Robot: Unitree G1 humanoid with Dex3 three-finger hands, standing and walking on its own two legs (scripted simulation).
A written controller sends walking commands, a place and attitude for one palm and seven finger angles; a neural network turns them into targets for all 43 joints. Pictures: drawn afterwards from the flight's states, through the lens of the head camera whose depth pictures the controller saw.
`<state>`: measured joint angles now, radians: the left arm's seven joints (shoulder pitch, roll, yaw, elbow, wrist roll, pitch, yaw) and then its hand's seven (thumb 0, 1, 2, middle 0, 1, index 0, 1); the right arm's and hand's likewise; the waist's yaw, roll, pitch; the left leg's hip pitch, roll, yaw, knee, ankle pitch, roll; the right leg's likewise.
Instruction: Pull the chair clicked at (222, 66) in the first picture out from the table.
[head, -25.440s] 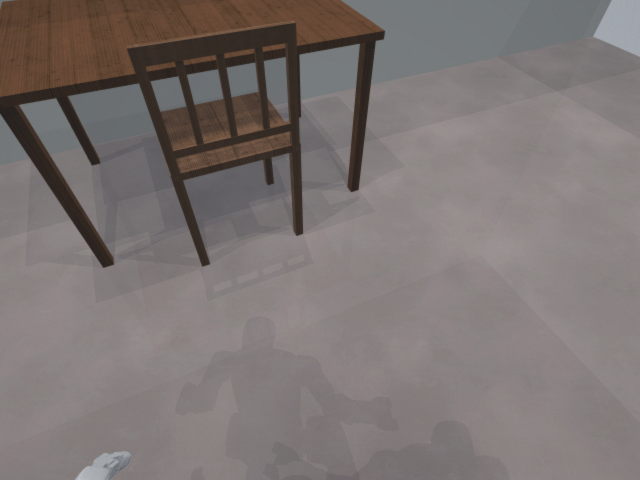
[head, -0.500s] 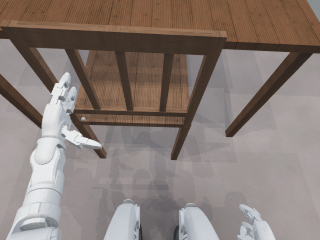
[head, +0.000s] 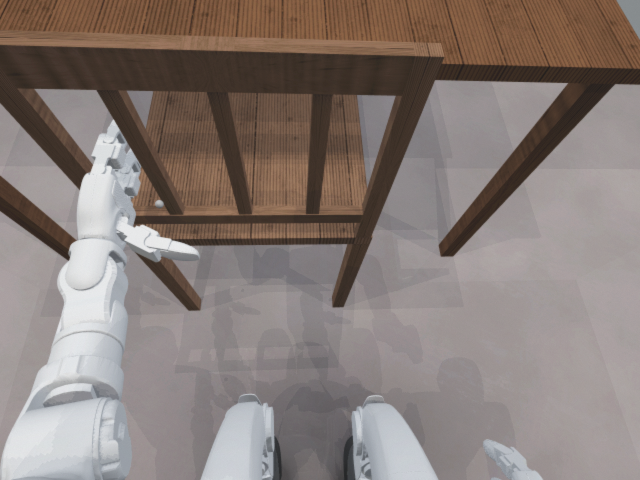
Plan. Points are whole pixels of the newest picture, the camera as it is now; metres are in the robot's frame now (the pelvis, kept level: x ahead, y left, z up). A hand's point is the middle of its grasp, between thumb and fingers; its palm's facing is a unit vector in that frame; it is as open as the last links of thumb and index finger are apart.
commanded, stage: push the fingers through the gap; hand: left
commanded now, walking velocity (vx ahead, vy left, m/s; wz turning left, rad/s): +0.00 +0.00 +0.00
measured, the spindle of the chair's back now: (234, 161) +0.51 +0.10 +0.02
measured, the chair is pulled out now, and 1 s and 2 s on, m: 0.00 0.00 0.01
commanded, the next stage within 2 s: hook a spindle and tug to test in 0.76 s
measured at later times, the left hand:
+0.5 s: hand (163, 173) +0.48 +0.19 +0.03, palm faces +0.02 -1.00 -0.05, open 16.9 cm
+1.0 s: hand (163, 175) +0.48 +0.19 +0.02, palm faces +0.03 -1.00 -0.05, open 16.8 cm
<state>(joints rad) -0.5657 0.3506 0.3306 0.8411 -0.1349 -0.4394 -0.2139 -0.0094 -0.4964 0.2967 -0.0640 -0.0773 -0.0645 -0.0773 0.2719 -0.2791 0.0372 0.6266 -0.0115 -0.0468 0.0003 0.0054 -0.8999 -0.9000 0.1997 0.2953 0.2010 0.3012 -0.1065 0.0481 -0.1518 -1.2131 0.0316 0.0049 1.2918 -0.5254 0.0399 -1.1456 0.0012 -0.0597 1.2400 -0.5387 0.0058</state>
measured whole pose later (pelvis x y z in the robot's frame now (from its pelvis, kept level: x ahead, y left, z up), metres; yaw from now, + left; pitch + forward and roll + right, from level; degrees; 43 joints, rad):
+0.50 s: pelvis +0.00 +0.00 -0.01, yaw -1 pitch +27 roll -4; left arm -0.74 0.40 0.37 0.99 -0.09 -0.48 -0.20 -0.01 -0.50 0.30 -0.06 -0.08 -0.06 -0.08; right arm 0.29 -0.27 0.04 0.63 -0.03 0.01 0.03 0.00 -0.90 -0.90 0.20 0.30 0.20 0.30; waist -0.14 0.05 -0.15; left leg -1.26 0.03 0.00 1.31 -0.53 0.05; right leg -1.19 0.00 -0.06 1.25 -0.54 0.01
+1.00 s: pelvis +0.00 +0.00 -0.01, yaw -1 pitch +28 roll -4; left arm -0.73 0.42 0.39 0.99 -0.08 -0.48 -0.21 -0.01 -0.50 0.30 -0.09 -0.15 -0.09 -0.15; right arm 0.28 -0.27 0.04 0.61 -0.03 0.03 0.03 0.00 -0.90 -0.90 0.20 0.30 0.20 0.30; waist -0.14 0.05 -0.14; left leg -1.27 0.04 0.00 1.32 -0.53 0.04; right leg -1.20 0.01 -0.06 1.26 -0.54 0.01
